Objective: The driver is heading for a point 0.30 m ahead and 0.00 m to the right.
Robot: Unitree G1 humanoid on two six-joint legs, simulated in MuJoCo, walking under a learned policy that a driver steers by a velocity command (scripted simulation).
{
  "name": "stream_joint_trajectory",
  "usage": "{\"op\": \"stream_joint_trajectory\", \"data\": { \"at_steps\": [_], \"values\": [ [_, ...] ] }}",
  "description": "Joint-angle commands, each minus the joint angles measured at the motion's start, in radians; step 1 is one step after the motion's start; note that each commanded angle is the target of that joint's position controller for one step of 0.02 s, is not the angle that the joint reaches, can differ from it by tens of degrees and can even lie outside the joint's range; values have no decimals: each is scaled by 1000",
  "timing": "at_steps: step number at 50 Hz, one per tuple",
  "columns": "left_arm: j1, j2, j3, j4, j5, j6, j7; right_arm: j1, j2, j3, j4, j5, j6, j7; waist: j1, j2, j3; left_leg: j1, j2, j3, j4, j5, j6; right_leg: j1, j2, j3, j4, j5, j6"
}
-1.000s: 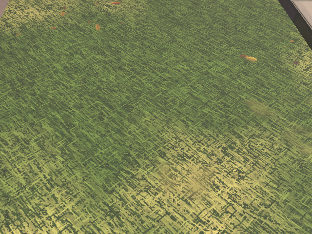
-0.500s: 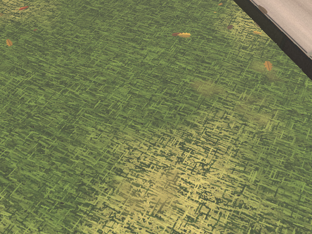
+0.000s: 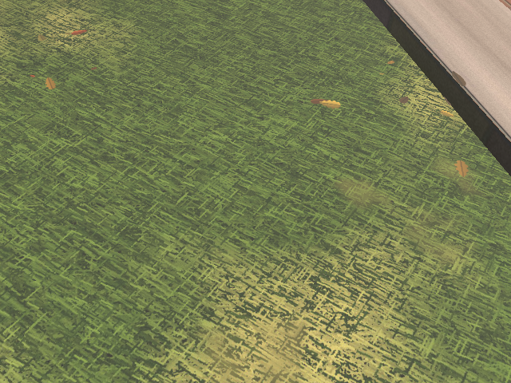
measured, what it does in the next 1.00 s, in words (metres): steps on the spot: right foot, then left foot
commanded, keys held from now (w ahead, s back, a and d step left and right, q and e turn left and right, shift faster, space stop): q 0.22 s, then no key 0.64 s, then s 0.14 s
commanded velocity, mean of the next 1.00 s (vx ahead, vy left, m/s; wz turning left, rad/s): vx -0.01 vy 0.00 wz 0.23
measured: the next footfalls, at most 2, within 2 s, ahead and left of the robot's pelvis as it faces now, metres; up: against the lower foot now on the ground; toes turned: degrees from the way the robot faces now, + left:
right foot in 0.20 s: +0.04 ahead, -0.12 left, +0.00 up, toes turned +11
left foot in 0.58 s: -0.03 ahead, +0.08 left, +0.00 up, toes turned +9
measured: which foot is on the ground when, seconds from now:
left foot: down 0.00-0.20, up 0.22-0.56, down 0.58-1.00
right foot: up 0.00-0.18, down 0.20-1.00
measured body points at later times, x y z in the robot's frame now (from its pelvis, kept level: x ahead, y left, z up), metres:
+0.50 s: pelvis -0.01 -0.03 +0.00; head +0.02 -0.05 +0.45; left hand +0.02 +0.25 -0.11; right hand +0.15 -0.28 -0.14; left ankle -0.07 +0.09 -0.71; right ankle +0.00 -0.12 -0.74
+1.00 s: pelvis -0.04 -0.02 +0.00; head -0.02 -0.01 +0.45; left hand -0.06 +0.24 -0.15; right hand +0.08 -0.26 -0.14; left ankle -0.07 +0.08 -0.74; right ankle +0.00 -0.12 -0.74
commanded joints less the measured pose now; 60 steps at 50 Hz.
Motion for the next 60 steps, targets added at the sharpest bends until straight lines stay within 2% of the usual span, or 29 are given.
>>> {"op": "stream_joint_trajectory", "data": {
  "at_steps": [1, 4, 6, 9, 10, 11, 12, 13, 14, 15, 17, 19, 25, 27, 28, 29, 30, 31, 32, 35, 38, 43, 45, 48, 52, 54, 57, 58, 60],
  "values": [
    [-14, 64, 13, -64, -4, -8, 3, 10, -167, -51, -53, 3, 0, -4, 2, 139, -63, 162, 214, -235, -47, 561, 182, -114, -17, 6, 15, -21, 34],
    [-46, 63, 5, -92, -14, -12, 5, 27, -192, -65, -53, -2, 9, -2, -26, 166, -88, 174, 215, -288, -24, 549, 180, -69, -16, 9, -94, -25, 32],
    [-26, 76, 4, -99, -19, -17, 6, -2, -207, -73, -64, -4, 15, 5, -20, 181, -100, 145, 209, -327, -17, 547, 167, 1, -6, 10, -176, -22, 21],
    [80, 82, 4, -80, -15, -31, 13, -99, -213, -76, -91, 7, 23, 15, 50, 172, -102, 31, 148, -340, 19, 412, 91, 213, 7, 1, -464, 129, 2],
    [111, 119, 13, -72, -3, -39, 21, -111, -188, -69, -103, 13, 21, 14, 57, 125, -102, -71, 98, -312, 65, 238, 37, 331, -64, 57, -580, 193, -13],
    [106, 203, 26, -85, 12, -39, 30, -42, -106, -50, -109, 8, 18, 15, 16, -105, -110, -204, -16, -162, 257, -109, -18, 426, -323, 300, -668, 171, -68],
    [55, 272, 39, -106, 15, -29, 22, -34, -135, -56, -117, -2, 20, 4, 16, -237, -79, -306, -113, -11, 414, -395, -35, 315, -478, 477, -654, 353, -200],
    [70, 210, 25, -107, 16, -28, 14, -37, -189, -67, -103, -19, 24, 3, 15, -132, -57, -281, -48, -35, 570, -384, -32, 269, -475, 448, -630, 453, -253],
    [29, 145, 6, -110, 7, -31, 9, -38, -184, -70, -80, -15, 27, 8, -8, -68, -18, -270, -39, -48, 627, -321, -32, 232, -408, 344, -614, 487, -240],
    [-12, 119, -2, -118, 9, -32, 6, -20, -171, -68, -64, -10, 32, 14, -27, -64, 0, -258, -37, -38, 653, -266, -40, 224, -336, 244, -602, 520, -205],
    [4, 120, -3, -108, 8, -41, 11, -13, -151, -57, -53, -10, 37, 28, -18, -129, -22, -262, -47, -18, 657, -213, -61, 282, -273, 153, -573, 660, -186],
    [53, 119, -3, -85, 7, -46, 7, -49, -139, -47, -57, -3, 40, 31, 8, -124, -42, -255, -47, -8, 594, -205, -78, 338, -272, 132, -553, 720, -197],
    [95, 144, -2, -33, 13, -41, -7, -114, -106, -11, -47, 9, 48, 16, 48, -166, -48, -63, -13, 82, 222, -230, -62, 323, -280, 138, -524, 665, -212],
    [90, 151, 0, -15, 8, -33, -11, -81, -99, -4, -24, 11, 41, 8, 21, -151, -46, 25, -8, 108, 36, -112, -40, 300, -272, 141, -488, 686, -193],
    [91, 150, -1, -4, 4, -30, -11, -59, -96, 2, -10, 7, 32, 2, 0, -119, -41, 110, 9, 97, -128, 48, -27, 258, -263, 134, -469, 663, -156],
    [106, 132, -7, -1, 3, -36, -11, -60, -129, -1, -5, -6, 18, -6, 8, -71, -62, 217, 73, 11, -173, 133, -12, 189, -251, 134, -457, 569, -106],
    [123, 92, -17, -20, 1, -42, -18, -47, -186, -4, -9, -25, 3, -14, 31, 72, -108, 309, 247, -174, -174, 274, 19, 106, -191, 71, -368, 375, -63],
    [131, 44, -31, 1, -12, -31, -11, -122, -176, 5, 5, -4, -2, -8, 64, 182, -46, 98, 309, -182, -130, 399, 101, 200, -116, 5, -465, 130, -43],
    [122, 73, -28, 23, 1, -23, -5, -168, -124, 19, -3, -2, -9, -1, 66, 144, -22, 68, 268, -156, -134, 305, 93, 256, -123, 10, -491, 158, -35],
    [98, 113, -13, 64, 3, -27, -14, -135, -127, 25, 36, -1, -17, -8, 37, 123, 15, 41, 165, -96, -149, 157, 30, 295, -135, 34, -527, 317, -34],
    [127, 77, -26, 115, 1, -34, -15, -100, -115, 30, 82, 6, -22, -11, 35, 73, 11, 68, 147, -71, -143, 143, 23, 294, -150, 43, -554, 333, -33],
    [124, 65, -31, 176, 2, -32, -10, -96, -106, 36, 127, 4, -25, -12, 33, 35, 27, 41, 138, -65, -151, 92, 26, 296, -154, 47, -567, 315, -32],
    [122, 76, -27, 190, 0, -33, -6, -97, -118, 33, 138, 5, -28, -14, 33, 25, 34, 39, 141, -59, -124, 203, 28, 288, -161, 49, -548, 377, -35],
    [122, 95, -16, 197, -6, -27, 2, -89, -146, 20, 140, 7, -24, -17, 30, 35, -11, 43, 148, -54, -59, 340, 50, 270, -150, 30, -466, 435, -50],
    [122, 83, -9, 185, -8, -3, 10, -79, -172, 2, 122, 2, 3, -23, 22, 80, -35, -28, 196, -103, -26, 398, 111, 221, -105, -9, -318, 391, -58],
    [131, 73, -7, 178, -4, 9, 10, -85, -184, -7, 107, -2, 17, -25, 22, 113, -39, -84, 241, -137, -31, 428, 154, 214, -76, -29, -229, 320, -61],
    [165, 57, 0, 179, 5, 24, 7, -172, -188, -10, 68, -8, 29, -28, 48, 176, -32, -171, 326, -180, -33, 534, 219, 206, -32, -40, -58, -9, -85],
    [165, 51, -1, 177, 3, 27, 7, -180, -185, -9, 67, -12, 31, -29, 49, 166, -21, -152, 330, -180, -24, 569, 216, 185, -37, -32, -74, -58, -89],
    [199, 37, -5, 182, 3, 15, 12, -195, -186, -11, 78, -11, 41, -31, 74, 141, -24, -84, 273, -145, 45, 509, 138, 199, -68, -23, -311, 99, -88]
  ]
}}
Keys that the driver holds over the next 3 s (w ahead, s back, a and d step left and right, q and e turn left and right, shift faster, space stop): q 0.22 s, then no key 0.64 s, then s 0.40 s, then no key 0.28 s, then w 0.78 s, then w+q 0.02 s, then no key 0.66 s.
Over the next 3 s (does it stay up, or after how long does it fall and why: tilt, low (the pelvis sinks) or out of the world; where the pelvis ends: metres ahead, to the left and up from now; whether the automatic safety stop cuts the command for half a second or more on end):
stays up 0.27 -0.05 -0.01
